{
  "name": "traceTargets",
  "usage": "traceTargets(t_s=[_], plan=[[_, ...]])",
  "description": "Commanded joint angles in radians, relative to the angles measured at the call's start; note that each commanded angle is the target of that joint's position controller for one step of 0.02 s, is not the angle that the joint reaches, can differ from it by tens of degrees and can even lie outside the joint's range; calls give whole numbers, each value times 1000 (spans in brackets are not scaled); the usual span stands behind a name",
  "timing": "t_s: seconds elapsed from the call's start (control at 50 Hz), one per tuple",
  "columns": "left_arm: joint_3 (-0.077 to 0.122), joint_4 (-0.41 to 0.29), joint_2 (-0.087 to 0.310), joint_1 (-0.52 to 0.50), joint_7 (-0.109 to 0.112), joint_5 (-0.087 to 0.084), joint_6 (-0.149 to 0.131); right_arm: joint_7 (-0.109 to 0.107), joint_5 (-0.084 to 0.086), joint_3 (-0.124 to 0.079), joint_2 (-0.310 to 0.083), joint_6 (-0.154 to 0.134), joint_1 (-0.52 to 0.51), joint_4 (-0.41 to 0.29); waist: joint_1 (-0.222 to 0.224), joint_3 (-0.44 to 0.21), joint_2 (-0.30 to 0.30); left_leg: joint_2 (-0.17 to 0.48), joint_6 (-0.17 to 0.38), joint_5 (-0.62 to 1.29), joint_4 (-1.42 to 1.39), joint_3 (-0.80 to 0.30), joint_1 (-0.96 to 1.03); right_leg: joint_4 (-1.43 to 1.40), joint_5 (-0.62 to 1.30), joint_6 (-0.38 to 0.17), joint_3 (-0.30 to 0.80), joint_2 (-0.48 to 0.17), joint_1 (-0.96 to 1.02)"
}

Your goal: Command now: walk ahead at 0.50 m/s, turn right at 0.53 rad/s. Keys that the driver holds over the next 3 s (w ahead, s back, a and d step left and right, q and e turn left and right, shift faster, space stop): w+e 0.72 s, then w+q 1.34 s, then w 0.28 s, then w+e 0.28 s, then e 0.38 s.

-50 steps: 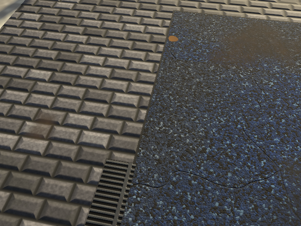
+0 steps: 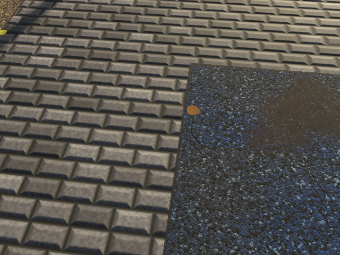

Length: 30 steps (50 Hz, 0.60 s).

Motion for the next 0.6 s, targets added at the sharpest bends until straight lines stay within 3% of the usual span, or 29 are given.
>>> traceTargets(t_s=[0.02,0.06,0.12,0.16,0.18,0.2,0.22,0.24,0.26,0.28,0.3,0.32,0.36,0.46,0.54,0.6], plan=[[52,-68,180,-37,21,-10,-8,-2,-1,-8,-48,-6,-51,-64,-5,-34,-81,-43,-30,214,-212,45,111,-120,217,-153,156,-194,-103],[55,-51,183,7,26,-13,1,5,11,-9,-52,-13,-115,-75,27,-44,-93,-78,-32,320,-317,43,169,-101,151,-128,179,-193,-98],[55,-38,175,40,29,-21,11,12,24,-25,-89,-23,-143,-85,25,-52,-112,-85,-11,292,-408,0,198,-32,59,-102,271,-228,-13],[57,-40,172,27,29,-16,15,13,29,-41,-115,-31,-109,-79,-4,-54,-138,-81,22,217,-434,-7,245,30,45,-81,328,-249,27],[53,-44,155,15,28,-13,17,11,28,-51,-125,-35,-51,-63,-40,-68,-142,-79,47,203,-467,6,327,79,50,-62,330,-232,20],[40,-51,116,16,25,-8,15,4,18,-65,-152,-39,38,-50,-85,-129,-126,-33,84,178,-480,-18,480,201,56,-30,294,-186,-16],[15,-67,47,39,21,10,11,-5,5,-80,-206,-38,178,-40,-132,-264,9,147,145,95,-480,-195,720,485,-125,8,196,-112,-129],[3,-104,20,159,20,-23,2,4,-1,-98,-273,-21,236,-3,-68,-344,354,334,292,-183,-595,-667,946,777,-449,55,81,-17,-458],[23,-71,125,141,25,-31,4,9,16,-79,-177,-18,202,-23,-92,-255,213,326,273,-374,-638,-697,887,901,-391,72,106,-97,-560],[38,-82,167,42,25,-23,10,4,20,-66,-130,-13,168,-27,-114,-145,123,285,235,-312,-642,-533,783,930,-298,78,81,-124,-583],[38,-89,156,-2,26,-13,15,4,11,-57,-112,-10,126,-30,-100,-91,56,243,217,-160,-651,-404,682,915,-227,86,57,-157,-550],[41,-100,144,-30,23,-6,15,3,7,-51,-90,-7,101,-20,-87,-47,56,208,218,-46,-669,-314,614,875,-181,91,55,-182,-538],[40,-104,111,-22,12,-18,23,-1,4,-47,-72,-13,87,-5,-63,-31,104,165,212,57,-714,-184,543,835,-137,96,33,-215,-479],[27,-136,63,-97,5,-11,34,-3,9,-65,-114,-19,103,45,-66,-5,57,183,248,244,-767,-22,556,688,-20,120,17,-236,-546],[17,-154,43,-193,-17,-12,21,-7,14,-69,-140,-6,107,73,-97,15,43,158,220,327,-768,122,579,469,163,109,-38,-225,-499],[10,-184,31,-282,-36,-14,16,-9,25,-74,-162,6,149,104,-125,44,33,174,205,352,-759,177,628,353,183,85,-87,-211,-476]])
Next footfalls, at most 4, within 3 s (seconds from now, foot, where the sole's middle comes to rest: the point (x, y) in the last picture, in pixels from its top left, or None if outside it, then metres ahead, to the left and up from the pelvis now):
0.20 left None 0.30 0.15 -0.78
0.74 right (235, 247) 0.50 -0.19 -0.78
1.28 left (209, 163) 0.87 -0.11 -0.78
1.76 right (256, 123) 1.12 -0.35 -0.78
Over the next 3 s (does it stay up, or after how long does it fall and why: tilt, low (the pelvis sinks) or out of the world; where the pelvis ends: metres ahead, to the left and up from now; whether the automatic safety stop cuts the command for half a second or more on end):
stays up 1.56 -0.13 -0.01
